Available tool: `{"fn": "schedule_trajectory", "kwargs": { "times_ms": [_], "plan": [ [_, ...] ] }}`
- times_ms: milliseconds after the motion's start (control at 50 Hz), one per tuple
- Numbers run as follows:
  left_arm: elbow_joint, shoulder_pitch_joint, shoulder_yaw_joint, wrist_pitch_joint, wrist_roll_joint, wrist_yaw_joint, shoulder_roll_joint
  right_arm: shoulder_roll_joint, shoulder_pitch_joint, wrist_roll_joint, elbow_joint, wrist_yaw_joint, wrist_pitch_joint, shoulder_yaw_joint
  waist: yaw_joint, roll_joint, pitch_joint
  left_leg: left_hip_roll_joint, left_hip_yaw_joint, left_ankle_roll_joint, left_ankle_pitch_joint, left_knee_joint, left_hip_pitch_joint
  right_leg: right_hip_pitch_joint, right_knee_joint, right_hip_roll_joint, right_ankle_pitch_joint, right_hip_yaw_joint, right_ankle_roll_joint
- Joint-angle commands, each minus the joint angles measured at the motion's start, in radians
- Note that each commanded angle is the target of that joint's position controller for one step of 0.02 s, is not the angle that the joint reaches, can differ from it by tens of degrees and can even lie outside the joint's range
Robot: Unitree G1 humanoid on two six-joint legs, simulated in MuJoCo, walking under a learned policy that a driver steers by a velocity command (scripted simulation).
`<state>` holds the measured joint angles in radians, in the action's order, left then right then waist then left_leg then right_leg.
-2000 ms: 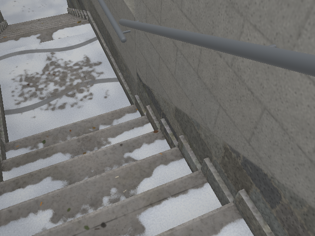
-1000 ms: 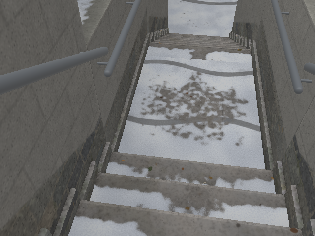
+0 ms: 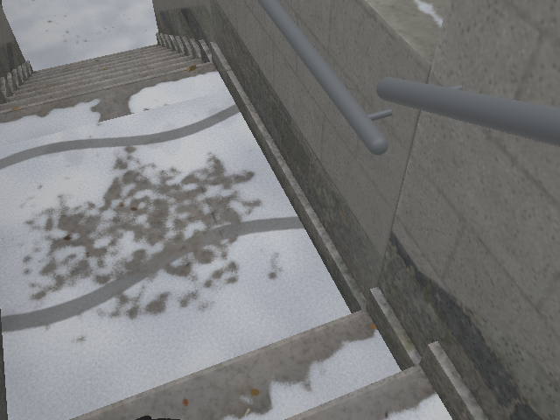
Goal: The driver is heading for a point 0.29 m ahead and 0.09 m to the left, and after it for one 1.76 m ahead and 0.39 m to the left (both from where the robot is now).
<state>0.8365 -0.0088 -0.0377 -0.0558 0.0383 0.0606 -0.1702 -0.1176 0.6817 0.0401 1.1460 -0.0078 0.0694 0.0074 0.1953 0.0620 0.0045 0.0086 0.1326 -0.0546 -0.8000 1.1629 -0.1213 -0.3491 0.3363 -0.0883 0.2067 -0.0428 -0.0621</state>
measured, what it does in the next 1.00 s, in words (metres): goes down, turning left: left foot 0.15 m lower, then right foot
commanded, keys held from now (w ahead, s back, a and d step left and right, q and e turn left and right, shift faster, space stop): w+q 0.12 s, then q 0.62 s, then no key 0.26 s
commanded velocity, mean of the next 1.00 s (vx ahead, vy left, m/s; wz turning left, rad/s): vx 0.18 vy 0.00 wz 0.40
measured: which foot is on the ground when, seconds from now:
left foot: down 0.00-0.00, up 0.02-0.48, down 0.50-1.00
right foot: down 0.00-0.50, up 0.52-0.94, down 0.96-1.00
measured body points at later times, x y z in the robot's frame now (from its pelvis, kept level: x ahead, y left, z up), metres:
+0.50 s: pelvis +0.26 +0.05 -0.15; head +0.27 +0.08 +0.30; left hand +0.12 +0.22 -0.31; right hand +0.47 -0.14 -0.26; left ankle +0.36 +0.17 -0.90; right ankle +0.09 -0.10 -0.76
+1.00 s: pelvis +0.36 +0.05 -0.21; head +0.39 +0.06 +0.24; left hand +0.37 +0.32 -0.33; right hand +0.53 -0.14 -0.34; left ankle +0.34 +0.16 -0.92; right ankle +0.40 -0.06 -0.92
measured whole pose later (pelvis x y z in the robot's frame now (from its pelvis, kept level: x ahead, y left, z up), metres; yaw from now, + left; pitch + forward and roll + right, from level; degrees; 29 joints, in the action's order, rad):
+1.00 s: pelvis +0.36 +0.05 -0.21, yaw +25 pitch +7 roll +0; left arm 0.80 0.21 0.02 -0.02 0.02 0.00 -0.20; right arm -0.22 0.29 0.00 0.85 0.05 0.07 -0.02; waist 0.03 -0.01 0.08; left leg 0.07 -0.08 -0.03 -0.33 0.75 -0.54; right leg -0.46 0.75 0.00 -0.40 -0.01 0.03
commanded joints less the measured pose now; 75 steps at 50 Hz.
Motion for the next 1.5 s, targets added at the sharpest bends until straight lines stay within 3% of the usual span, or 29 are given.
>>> {"fn": "schedule_trajectory", "kwargs": {
  "times_ms": [20, 40, 80, 120, 160, 200, 320, 380, 440, 500, 520, 540, 560, 620, 640, 660, 740, 820, 920, 980, 1020, 1040, 1080, 1140, 1240, 1280, 1340, 1360, 1500],
  "plan": [
    [0.155, 0.691, 0.103, -0.023, 0.050, 0.006, -0.270, 0.065, 0.294, 0.095, 0.066, 0.108, -0.008, 0.026, -0.240, 0.285, 0.452, -0.035, -0.120, 0.018, 0.018, 0.755, -0.625, 1.170, 0.389, -0.243, 0.922, 0.119, -0.331],
    [0.158, 0.712, 0.125, -0.020, 0.074, 0.028, -0.268, -0.072, 0.055, 0.052, -0.067, 0.142, 0.018, -0.016, -0.338, 0.114, 0.428, -0.042, -0.155, 0.027, 0.000, 0.818, -0.829, 1.159, 0.341, -0.339, 0.773, 0.257, -0.382],
    [0.161, 0.573, 0.120, -0.009, 0.084, 0.013, -0.205, -0.136, -0.235, -0.007, -0.167, 0.111, 0.040, -0.030, -0.326, -0.131, 0.112, -0.111, -0.184, 0.031, 0.206, 0.656, -0.950, 0.723, 0.117, -0.387, 0.153, 0.260, -0.323],
    [0.127, 0.441, 0.083, -0.006, 0.092, 0.011, -0.111, -0.109, -0.161, 0.005, -0.156, 0.071, 0.040, -0.037, -0.164, -0.112, -0.002, -0.158, -0.239, 0.009, 0.370, 0.544, -0.757, 0.268, 0.122, -0.363, 0.286, 0.175, -0.259],
    [0.057, 0.306, 0.043, -0.069, 0.045, -0.027, 0.010, -0.025, -0.188, 0.053, -0.127, 0.070, 0.031, -0.035, -0.128, -0.087, -0.076, -0.176, -0.241, -0.013, 0.706, 0.050, -0.549, -0.057, -0.019, -0.216, 0.156, 0.010, -0.198],
    [0.090, 0.358, 0.061, -0.081, 0.049, -0.036, -0.070, -0.035, -0.223, 0.052, -0.141, 0.081, 0.014, -0.048, -0.127, 0.015, -0.016, -0.137, -0.164, -0.001, 0.722, 0.015, -0.477, -0.034, 0.008, -0.188, 0.189, -0.036, -0.215],
    [0.134, 0.456, 0.024, -0.069, 0.058, -0.086, -0.012, -0.080, -0.416, 0.024, -0.214, 0.082, -0.002, -0.046, -0.210, -0.002, -0.037, -0.129, -0.163, 0.022, 1.406, -0.556, -0.393, -0.029, 0.275, -0.130, -0.240, -0.113, -0.063],
    [0.129, 0.465, 0.032, -0.065, 0.053, -0.079, -0.068, -0.146, -0.540, 0.065, -0.288, 0.081, -0.014, -0.064, -0.224, -0.023, -0.131, -0.109, -0.083, -0.001, 1.230, -0.591, -0.352, -0.085, 0.348, -0.190, -0.480, -0.061, -0.045],
    [0.198, 0.601, 0.050, -0.028, 0.033, -0.108, -0.088, -0.120, -0.626, 0.052, -0.316, 0.055, -0.023, -0.050, -0.293, -0.043, -0.171, -0.158, -0.113, -0.007, 1.051, -0.787, -0.476, 0.162, 0.448, -0.312, -0.440, 0.059, -0.041],
    [0.168, 0.496, 0.077, -0.002, 0.076, -0.044, -0.175, -0.296, -0.247, 0.036, -0.194, 0.031, 0.026, -0.133, -0.100, -0.207, 0.072, -0.057, 0.016, -0.089, 1.390, -0.836, 0.276, -0.078, 0.931, -0.112, -0.494, -0.148, 0.064],
    [0.119, 0.625, 0.046, -0.004, 0.055, -0.012, -0.011, -0.442, -0.111, 0.026, -0.208, 0.029, 0.018, -0.160, -0.129, -0.425, 0.466, -0.311, -0.284, -0.375, 1.925, -0.510, 0.829, -0.336, 1.440, 0.037, -1.116, -0.173, 0.177],
    [0.018, 0.444, 0.067, -0.018, -0.018, -0.004, -0.086, -0.428, 0.024, 0.034, -0.182, 0.039, 0.018, -0.161, -0.033, -0.342, 0.529, -0.397, -0.469, -0.447, 2.065, -0.523, 0.925, -0.537, 1.681, 0.059, -1.201, -0.065, 0.202],
    [-0.108, 0.224, 0.072, -0.054, -0.055, -0.028, -0.108, -0.370, 0.024, 0.031, -0.211, 0.036, 0.036, -0.152, 0.019, -0.301, 0.393, -0.430, -0.550, -0.429, 1.765, -0.600, 0.845, -0.808, 1.658, 0.035, -1.207, -0.002, 0.199],
    [-0.056, 0.349, 0.070, -0.052, 0.009, -0.112, -0.108, -0.244, -0.238, 0.036, -0.262, 0.075, 0.026, -0.096, -0.210, -0.008, 0.054, -0.432, -0.455, -0.356, 1.256, -0.733, -0.100, -0.514, 1.451, -0.085, -0.930, 0.118, 0.121],
    [-0.062, 0.401, 0.061, -0.033, 0.006, -0.123, -0.068, -0.224, -0.276, 0.028, -0.281, 0.075, 0.026, -0.082, -0.268, -0.079, -0.013, -0.403, -0.466, -0.382, 1.220, -0.795, -0.310, -0.420, 1.451, -0.050, -0.908, 0.096, 0.111],
    [-0.047, 0.440, 0.050, -0.020, 0.028, -0.119, -0.036, -0.155, -0.331, 0.003, -0.290, 0.053, 0.040, -0.052, -0.286, -0.049, -0.009, -0.304, -0.431, -0.322, 1.016, -0.818, -0.415, -0.386, 1.305, -0.048, -0.643, 0.114, 0.093],
    [-0.106, 0.292, 0.057, 0.001, 0.033, -0.053, -0.043, -0.231, -0.380, 0.021, -0.358, 0.024, 0.055, -0.047, -0.257, -0.084, 0.046, -0.147, -0.345, -0.242, 0.822, -0.780, -0.509, -0.300, 0.973, 0.013, -0.300, 0.050, 0.103],
    [-0.103, 0.338, 0.069, 0.017, 0.059, -0.035, -0.105, -0.237, -0.346, 0.038, -0.360, 0.040, 0.058, -0.041, -0.276, -0.142, 0.124, -0.175, -0.423, -0.228, 0.942, -0.634, -0.429, -0.213, 0.983, 0.005, -0.278, 0.069, 0.152],
    [-0.151, 0.128, 0.060, 0.039, -0.029, -0.073, -0.092, -0.279, -0.211, -0.033, -0.312, 0.038, 0.012, -0.072, -0.091, -0.144, 0.149, -0.296, -0.698, -0.282, 0.861, -0.626, -0.073, -0.351, 0.489, 0.026, -0.656, 0.110, 0.216],
    [-0.079, 0.269, 0.079, 0.012, -0.041, -0.062, -0.133, -0.200, -0.299, -0.056, -0.319, 0.068, -0.002, -0.039, -0.195, -0.056, 0.200, -0.190, -0.602, -0.175, 0.821, -0.598, -0.325, 0.069, 0.302, 0.018, -0.127, 0.102, 0.052],
    [-0.084, 0.312, 0.121, -0.015, 0.035, -0.041, -0.252, -0.166, -0.345, -0.039, -0.356, 0.052, -0.009, -0.037, -0.224, 0.094, 0.196, 0.058, -0.219, 0.032, 0.363, -0.444, -0.601, 0.311, 0.134, -0.126, 0.153, 0.320, -0.218],
    [-0.073, 0.368, 0.120, -0.017, 0.038, -0.029, -0.215, -0.175, -0.427, -0.016, -0.361, 0.026, -0.016, -0.048, -0.256, 0.076, 0.154, 0.065, -0.199, 0.091, 0.198, -0.324, -0.678, 0.328, 0.082, -0.215, 0.172, 0.454, -0.293],
    [-0.094, 0.325, 0.114, -0.017, 0.003, -0.014, -0.157, -0.190, -0.401, -0.003, -0.315, -0.014, -0.025, -0.065, -0.230, 0.006, 0.119, 0.014, -0.270, 0.160, 0.184, -0.127, -0.678, 0.293, 0.086, -0.245, 0.196, 0.446, -0.260],
    [-0.152, 0.129, 0.114, -0.026, -0.040, 0.040, -0.130, -0.117, -0.311, 0.030, -0.266, 0.034, -0.024, -0.041, -0.127, -0.037, 0.111, -0.047, -0.150, 0.214, 0.418, -0.194, -0.452, 0.076, 0.133, -0.065, 0.208, 0.160, -0.115],
    [-0.065, 0.214, 0.110, -0.023, -0.094, 0.117, -0.147, -0.186, -0.350, -0.027, -0.243, 0.084, -0.027, -0.056, -0.135, 0.011, 0.068, -0.068, -0.143, 0.185, 0.641, -0.588, -0.133, 0.055, 0.096, -0.020, -0.303, 0.210, 0.032],
    [-0.052, 0.289, 0.133, -0.021, -0.068, 0.092, -0.173, -0.252, -0.456, -0.011, -0.273, 0.075, -0.024, -0.069, -0.237, -0.066, -0.002, -0.045, -0.114, 0.087, 0.490, -0.633, -0.229, 0.099, 0.057, 0.044, -0.566, 0.148, 0.011],
    [-0.063, 0.202, 0.136, -0.035, -0.038, 0.057, -0.145, -0.194, -0.525, -0.048, -0.282, 0.079, -0.022, -0.066, -0.224, -0.089, -0.032, -0.066, -0.154, 0.016, 0.566, -0.729, -0.290, 0.181, 0.102, 0.080, -0.479, 0.052, 0.007],
    [-0.030, 0.232, 0.087, 0.004, 0.004, -0.024, -0.043, -0.148, -0.553, -0.029, -0.272, 0.008, -0.048, -0.048, -0.238, -0.139, 0.036, -0.111, -0.240, 0.027, 0.887, -0.711, -0.154, 0.167, 0.150, 0.016, -0.243, 0.093, 0.017],
    [0.055, 0.268, 0.076, 0.026, -0.028, -0.060, -0.084, -0.146, -0.493, -0.043, -0.167, -0.035, -0.103, -0.050, -0.193, -0.068, -0.010, -0.113, -0.235, 0.035, 0.739, -0.755, -0.045, 0.150, 0.042, -0.006, -0.277, 0.113, 0.016]
  ]
}}
Keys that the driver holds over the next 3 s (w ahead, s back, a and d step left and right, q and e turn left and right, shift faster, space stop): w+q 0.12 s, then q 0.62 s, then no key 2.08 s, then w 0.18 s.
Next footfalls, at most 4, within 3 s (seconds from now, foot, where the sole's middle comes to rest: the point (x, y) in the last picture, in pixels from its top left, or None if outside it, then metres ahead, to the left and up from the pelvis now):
0.50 left None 0.38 0.18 -0.96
0.96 right None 0.43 -0.05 -0.96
1.24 left None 0.35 0.15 -0.96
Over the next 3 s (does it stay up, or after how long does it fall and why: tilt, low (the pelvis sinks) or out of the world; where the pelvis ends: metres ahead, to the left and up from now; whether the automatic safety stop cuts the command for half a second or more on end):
stays up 0.40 0.02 -0.18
